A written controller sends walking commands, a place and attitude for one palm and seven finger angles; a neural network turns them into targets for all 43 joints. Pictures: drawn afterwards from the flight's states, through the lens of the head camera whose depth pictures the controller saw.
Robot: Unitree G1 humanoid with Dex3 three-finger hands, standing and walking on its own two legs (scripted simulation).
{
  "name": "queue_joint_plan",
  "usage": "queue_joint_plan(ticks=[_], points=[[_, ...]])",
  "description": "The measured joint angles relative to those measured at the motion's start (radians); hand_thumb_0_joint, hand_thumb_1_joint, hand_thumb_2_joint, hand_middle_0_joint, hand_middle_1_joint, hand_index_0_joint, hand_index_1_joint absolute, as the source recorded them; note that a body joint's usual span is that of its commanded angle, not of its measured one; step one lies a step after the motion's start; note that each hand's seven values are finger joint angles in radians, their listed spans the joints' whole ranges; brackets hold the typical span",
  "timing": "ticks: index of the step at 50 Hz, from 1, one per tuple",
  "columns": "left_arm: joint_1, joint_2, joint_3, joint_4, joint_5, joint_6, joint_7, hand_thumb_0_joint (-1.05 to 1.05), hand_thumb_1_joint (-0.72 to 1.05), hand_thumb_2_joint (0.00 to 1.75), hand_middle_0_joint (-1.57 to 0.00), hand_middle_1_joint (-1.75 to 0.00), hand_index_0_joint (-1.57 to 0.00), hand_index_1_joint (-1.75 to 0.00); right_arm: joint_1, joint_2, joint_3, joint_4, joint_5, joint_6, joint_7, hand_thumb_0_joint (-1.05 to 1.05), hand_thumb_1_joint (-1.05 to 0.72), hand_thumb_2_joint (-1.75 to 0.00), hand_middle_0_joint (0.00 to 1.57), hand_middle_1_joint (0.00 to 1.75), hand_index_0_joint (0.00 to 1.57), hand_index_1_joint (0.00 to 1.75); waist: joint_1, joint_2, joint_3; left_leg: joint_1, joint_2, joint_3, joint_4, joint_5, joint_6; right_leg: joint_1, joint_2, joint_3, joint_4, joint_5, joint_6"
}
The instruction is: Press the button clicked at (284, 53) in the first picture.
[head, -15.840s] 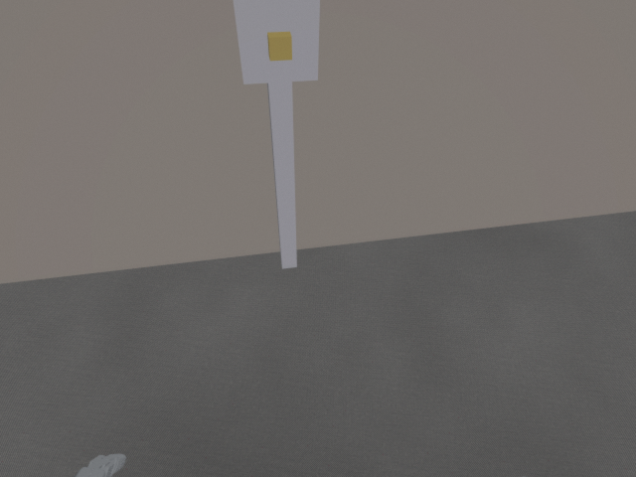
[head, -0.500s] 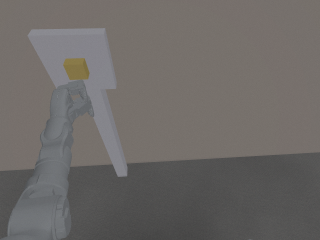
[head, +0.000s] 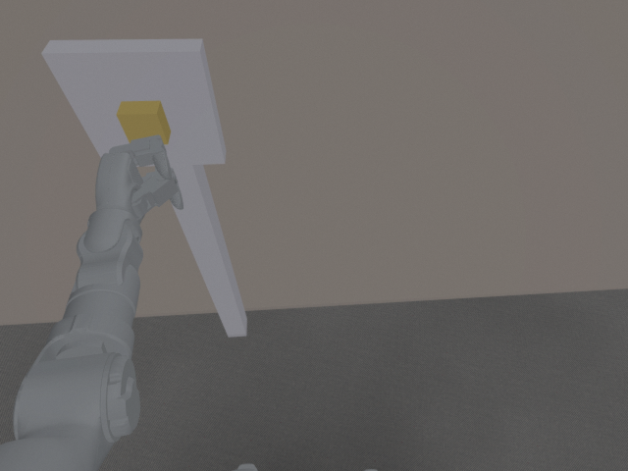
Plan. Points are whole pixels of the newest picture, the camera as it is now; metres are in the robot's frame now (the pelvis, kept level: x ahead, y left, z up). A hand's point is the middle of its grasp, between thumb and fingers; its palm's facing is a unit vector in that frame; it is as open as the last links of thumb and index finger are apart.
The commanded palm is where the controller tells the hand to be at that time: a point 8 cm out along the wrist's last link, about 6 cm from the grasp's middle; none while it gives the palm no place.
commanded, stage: press the button with the knuckle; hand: left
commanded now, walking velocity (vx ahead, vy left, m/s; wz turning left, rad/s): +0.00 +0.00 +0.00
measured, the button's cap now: (145, 121) +0.54 +0.22 +0.14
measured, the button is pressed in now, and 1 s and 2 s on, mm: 0 8 0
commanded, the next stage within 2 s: hold the button down briefly in 0.74 s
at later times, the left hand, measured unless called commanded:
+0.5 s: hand (176, 166) +0.48 +0.18 +0.11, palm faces +0.05 -1.00 -0.01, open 2.9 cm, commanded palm +0.47 +0.23 +0.11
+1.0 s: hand (170, 163) +0.49 +0.19 +0.11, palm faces +0.02 -1.00 -0.02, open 2.9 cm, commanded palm +0.50 +0.24 +0.11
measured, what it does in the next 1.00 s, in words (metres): stands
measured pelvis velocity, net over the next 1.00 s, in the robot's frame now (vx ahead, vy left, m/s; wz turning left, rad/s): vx -0.03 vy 0.00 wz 0.01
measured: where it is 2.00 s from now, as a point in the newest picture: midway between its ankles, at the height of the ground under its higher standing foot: outside the picture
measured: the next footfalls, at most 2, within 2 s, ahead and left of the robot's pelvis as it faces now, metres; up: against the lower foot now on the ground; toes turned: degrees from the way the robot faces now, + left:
none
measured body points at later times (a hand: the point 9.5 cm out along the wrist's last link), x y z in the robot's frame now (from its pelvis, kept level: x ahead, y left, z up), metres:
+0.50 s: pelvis +0.00 +0.00 +0.00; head +0.07 +0.01 +0.44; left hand +0.47 +0.23 +0.11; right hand +0.02 -0.26 -0.12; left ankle +0.01 +0.12 -0.71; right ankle -0.01 -0.12 -0.71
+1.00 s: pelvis -0.03 +0.00 -0.02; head +0.07 +0.02 +0.42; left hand +0.48 +0.24 +0.11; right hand -0.03 -0.27 -0.12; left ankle +0.01 +0.12 -0.71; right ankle -0.01 -0.12 -0.71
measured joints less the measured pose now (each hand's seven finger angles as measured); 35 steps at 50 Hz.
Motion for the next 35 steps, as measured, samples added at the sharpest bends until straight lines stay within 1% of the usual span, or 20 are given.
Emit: queue_joint_plan(ticks=[7, 12, 19, 26, 31, 35], points=[[-0.042, 0.016, 0.016, 0.042, 0.008, -0.010, -0.001, 0.02, 0.90, 0.90, -1.30, -1.50, -1.30, -1.50, 0.027, 0.000, -0.004, 0.007, -0.007, 0.008, 0.008, 0.01, -0.90, -0.90, 0.20, 0.30, 0.20, 0.30, -0.012, 0.002, -0.007, -0.016, 0.002, 0.008, 0.005, -0.005, 0.002, -0.019, 0.002, 0.008, 0.005, -0.001, 0.002], [-0.065, 0.028, 0.027, 0.071, 0.023, -0.010, 0.006, 0.02, 0.90, 0.90, -1.30, -1.50, -1.30, -1.50, 0.041, -0.002, -0.007, 0.004, -0.012, 0.016, 0.012, 0.01, -0.90, -0.90, 0.20, 0.30, 0.20, 0.30, -0.022, 0.004, -0.010, -0.028, 0.004, 0.009, 0.011, -0.008, 0.002, -0.031, 0.003, 0.010, 0.009, -0.003, 0.002], [-0.094, 0.038, 0.043, 0.106, 0.037, -0.026, 0.002, 0.00, 0.88, 0.92, -1.30, -1.49, -1.30, -1.50, 0.047, -0.004, -0.007, 0.009, -0.016, 0.024, 0.013, 0.01, -0.90, -0.90, 0.20, 0.30, 0.20, 0.30, -0.027, 0.002, -0.010, -0.046, 0.006, 0.006, 0.021, -0.010, 0.002, -0.048, 0.005, 0.007, 0.017, -0.005, 0.002], [-0.148, 0.077, 0.053, 0.169, 0.053, -0.025, -0.016, -0.01, 0.84, 0.92, -1.30, -1.49, -1.31, -1.50, 0.036, -0.006, 0.000, 0.009, -0.017, 0.022, 0.007, 0.01, -0.90, -0.90, 0.20, 0.30, 0.20, 0.30, -0.042, -0.002, -0.006, -0.073, 0.008, -0.005, 0.034, -0.006, 0.000, -0.068, 0.009, -0.002, 0.023, 0.000, 0.000], [-0.185, 0.100, 0.057, 0.214, 0.055, -0.032, -0.033, -0.01, 0.82, 0.93, -1.30, -1.49, -1.33, -1.50, 0.035, -0.011, 0.005, 0.009, -0.018, 0.015, 0.003, 0.01, -0.90, -0.90, 0.20, 0.30, 0.20, 0.30, -0.052, -0.001, -0.003, -0.095, 0.010, -0.012, 0.044, -0.002, -0.001, -0.086, 0.010, -0.009, 0.028, 0.005, -0.001], [-0.223, 0.123, 0.050, 0.249, 0.066, -0.034, -0.039, -0.02, 0.80, 0.94, -1.30, -1.49, -1.35, -1.50, 0.037, -0.016, 0.009, 0.010, -0.019, 0.007, 0.000, 0.01, -0.90, -0.90, 0.20, 0.30, 0.20, 0.30, -0.061, 0.000, 0.000, -0.122, 0.008, -0.022, 0.057, 0.003, -0.001, -0.108, 0.010, -0.018, 0.037, 0.009, -0.001]])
